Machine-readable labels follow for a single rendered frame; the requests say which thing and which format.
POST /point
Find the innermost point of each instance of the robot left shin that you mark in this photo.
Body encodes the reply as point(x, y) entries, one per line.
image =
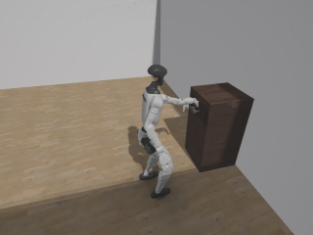
point(152, 161)

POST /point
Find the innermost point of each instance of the cabinet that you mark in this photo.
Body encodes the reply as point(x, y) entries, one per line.
point(217, 144)

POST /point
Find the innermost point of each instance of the robot right upper arm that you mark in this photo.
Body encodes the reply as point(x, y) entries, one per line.
point(156, 105)

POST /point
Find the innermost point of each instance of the robot left upper arm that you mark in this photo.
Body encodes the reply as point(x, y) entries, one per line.
point(163, 97)

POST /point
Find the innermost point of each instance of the right robot forearm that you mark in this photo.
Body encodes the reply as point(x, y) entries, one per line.
point(152, 135)

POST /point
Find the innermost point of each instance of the left robot hand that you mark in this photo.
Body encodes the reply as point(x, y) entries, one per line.
point(190, 100)

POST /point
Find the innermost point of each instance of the robot right foot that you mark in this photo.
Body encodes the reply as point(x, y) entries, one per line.
point(163, 192)

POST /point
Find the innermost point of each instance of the right robot hand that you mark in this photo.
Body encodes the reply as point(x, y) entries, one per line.
point(163, 160)

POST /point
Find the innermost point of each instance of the handle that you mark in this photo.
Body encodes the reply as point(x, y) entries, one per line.
point(193, 110)

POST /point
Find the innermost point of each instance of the left robot forearm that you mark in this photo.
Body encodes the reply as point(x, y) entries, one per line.
point(174, 101)

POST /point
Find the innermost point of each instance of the drawer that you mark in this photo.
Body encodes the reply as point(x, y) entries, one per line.
point(203, 111)

